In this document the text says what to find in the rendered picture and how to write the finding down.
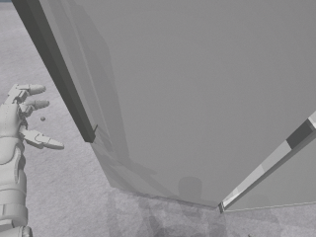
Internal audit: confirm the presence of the left robot upper arm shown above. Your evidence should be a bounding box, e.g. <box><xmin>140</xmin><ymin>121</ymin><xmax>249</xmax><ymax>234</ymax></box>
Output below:
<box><xmin>0</xmin><ymin>226</ymin><xmax>34</xmax><ymax>237</ymax></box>

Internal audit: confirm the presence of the robot left hand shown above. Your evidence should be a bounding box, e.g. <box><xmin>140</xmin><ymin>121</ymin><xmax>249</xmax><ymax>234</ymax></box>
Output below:
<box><xmin>0</xmin><ymin>84</ymin><xmax>64</xmax><ymax>150</ymax></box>

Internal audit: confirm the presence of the handle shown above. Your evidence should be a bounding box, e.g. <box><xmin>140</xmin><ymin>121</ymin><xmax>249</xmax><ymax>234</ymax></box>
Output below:
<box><xmin>11</xmin><ymin>0</ymin><xmax>98</xmax><ymax>143</ymax></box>

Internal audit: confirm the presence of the robot left forearm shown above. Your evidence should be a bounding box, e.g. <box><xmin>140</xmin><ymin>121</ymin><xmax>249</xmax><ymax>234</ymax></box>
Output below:
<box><xmin>0</xmin><ymin>136</ymin><xmax>29</xmax><ymax>232</ymax></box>

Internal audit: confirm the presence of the fridge door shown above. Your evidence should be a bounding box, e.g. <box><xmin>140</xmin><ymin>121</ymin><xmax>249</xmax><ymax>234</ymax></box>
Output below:
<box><xmin>39</xmin><ymin>0</ymin><xmax>316</xmax><ymax>207</ymax></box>

